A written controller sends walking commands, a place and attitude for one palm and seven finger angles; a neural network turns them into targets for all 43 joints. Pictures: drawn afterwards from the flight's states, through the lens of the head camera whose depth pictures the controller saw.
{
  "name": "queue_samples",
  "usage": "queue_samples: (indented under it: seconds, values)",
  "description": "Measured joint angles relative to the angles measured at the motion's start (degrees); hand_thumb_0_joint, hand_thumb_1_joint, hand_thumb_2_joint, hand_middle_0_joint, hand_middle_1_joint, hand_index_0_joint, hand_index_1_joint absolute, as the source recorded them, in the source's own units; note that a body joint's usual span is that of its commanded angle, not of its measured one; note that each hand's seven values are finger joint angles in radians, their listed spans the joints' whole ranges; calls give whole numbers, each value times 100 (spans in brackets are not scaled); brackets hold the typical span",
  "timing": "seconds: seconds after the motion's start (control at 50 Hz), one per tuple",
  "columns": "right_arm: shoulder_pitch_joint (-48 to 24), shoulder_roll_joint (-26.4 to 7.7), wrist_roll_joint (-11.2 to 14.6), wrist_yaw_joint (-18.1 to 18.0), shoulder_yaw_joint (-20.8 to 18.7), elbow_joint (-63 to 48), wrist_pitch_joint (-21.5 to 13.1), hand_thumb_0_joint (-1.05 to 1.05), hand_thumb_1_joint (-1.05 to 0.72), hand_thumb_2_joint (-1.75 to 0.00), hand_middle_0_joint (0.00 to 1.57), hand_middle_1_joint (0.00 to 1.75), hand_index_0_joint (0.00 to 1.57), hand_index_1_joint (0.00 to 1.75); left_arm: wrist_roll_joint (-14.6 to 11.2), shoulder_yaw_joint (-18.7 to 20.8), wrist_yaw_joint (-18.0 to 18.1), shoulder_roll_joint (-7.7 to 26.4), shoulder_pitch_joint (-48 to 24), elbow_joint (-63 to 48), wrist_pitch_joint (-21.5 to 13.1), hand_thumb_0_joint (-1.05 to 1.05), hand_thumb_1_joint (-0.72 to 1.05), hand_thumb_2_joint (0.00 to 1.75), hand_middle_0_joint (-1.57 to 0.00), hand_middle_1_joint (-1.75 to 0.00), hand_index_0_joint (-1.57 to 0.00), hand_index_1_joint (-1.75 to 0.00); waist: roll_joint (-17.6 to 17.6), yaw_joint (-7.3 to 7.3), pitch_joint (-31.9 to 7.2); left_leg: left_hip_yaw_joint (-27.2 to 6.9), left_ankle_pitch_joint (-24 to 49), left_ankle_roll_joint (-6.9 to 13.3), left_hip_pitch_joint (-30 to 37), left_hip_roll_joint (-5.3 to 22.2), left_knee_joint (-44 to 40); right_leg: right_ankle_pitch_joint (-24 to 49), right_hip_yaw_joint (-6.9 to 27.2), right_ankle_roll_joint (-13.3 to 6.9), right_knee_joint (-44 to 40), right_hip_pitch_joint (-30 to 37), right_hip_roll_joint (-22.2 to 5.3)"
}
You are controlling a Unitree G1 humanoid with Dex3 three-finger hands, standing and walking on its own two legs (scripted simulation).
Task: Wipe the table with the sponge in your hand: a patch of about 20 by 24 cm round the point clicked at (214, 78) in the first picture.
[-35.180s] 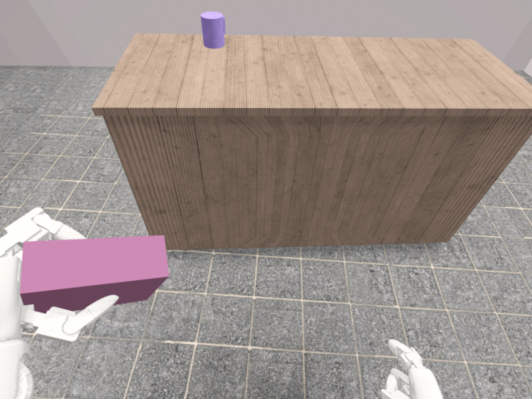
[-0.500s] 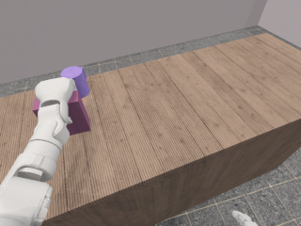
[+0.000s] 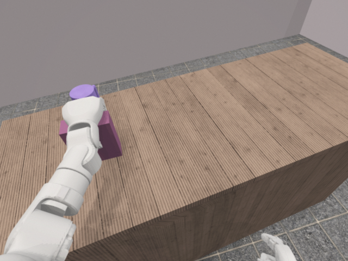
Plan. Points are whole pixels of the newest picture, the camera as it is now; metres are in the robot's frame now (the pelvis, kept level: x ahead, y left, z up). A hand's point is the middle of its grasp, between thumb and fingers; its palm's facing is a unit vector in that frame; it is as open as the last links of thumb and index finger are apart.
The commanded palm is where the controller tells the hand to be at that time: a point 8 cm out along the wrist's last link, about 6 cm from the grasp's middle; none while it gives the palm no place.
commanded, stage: wipe back along the middle lane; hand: left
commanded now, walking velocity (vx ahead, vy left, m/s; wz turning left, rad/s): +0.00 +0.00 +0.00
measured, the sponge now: (96, 144) +0.39 +0.24 +0.05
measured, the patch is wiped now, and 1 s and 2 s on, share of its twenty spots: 0.45 0.75 0.75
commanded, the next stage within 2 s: slide across to the third lane in 1.42 s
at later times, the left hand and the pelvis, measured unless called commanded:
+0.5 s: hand (90, 143) +0.35 +0.22 +0.11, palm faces +0.02 -0.02 -1.00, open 9.5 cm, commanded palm +0.31 +0.21 +0.15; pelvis -0.02 -0.01 +0.00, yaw +0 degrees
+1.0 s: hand (94, 153) +0.32 +0.20 +0.11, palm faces +0.08 -0.05 -1.00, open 9.5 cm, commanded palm +0.27 +0.19 +0.15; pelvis -0.01 -0.01 +0.00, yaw -1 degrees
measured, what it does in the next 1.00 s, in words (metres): stands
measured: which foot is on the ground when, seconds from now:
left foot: down 0.00-1.00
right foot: down 0.00-1.00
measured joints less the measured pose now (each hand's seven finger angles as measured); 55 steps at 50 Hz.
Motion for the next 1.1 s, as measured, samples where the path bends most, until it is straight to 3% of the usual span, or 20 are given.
queue_samples:
  seconds: [0.22,0.6,1.1]
  values:
    - [-125,-131,102,9,-18,-25,167,1,-90,-90,20,30,20,30,-83,-181,-22,51,538,-667,553,1,-47,108,-78,-142,-78,-144,19,36,62,21,51,-48,201,49,-60,34,22,-56,3,161,46]
    - [-274,-41,139,-29,58,-190,135,1,-90,-90,20,30,20,30,-73,-276,-33,-16,861,-968,526,1,-46,108,-77,-144,-77,-146,37,114,41,12,115,-108,233,85,-33,71,6,-115,89,163,82]
    - [-680,-50,134,255,64,-328,140,1,-90,-90,20,30,20,30,-65,-665,-40,-167,2093,-2851,1112,2,-45,107,-73,-147,-77,-144,124,314,14,89,-58,-92,456,76,94,-106,83,-103,275,339,77]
